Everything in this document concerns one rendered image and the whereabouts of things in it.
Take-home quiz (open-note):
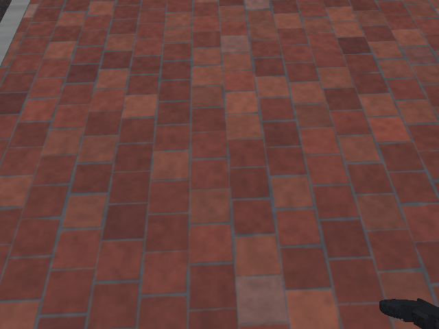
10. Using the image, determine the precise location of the right robot hand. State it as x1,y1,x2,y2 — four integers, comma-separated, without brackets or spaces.
379,298,439,329

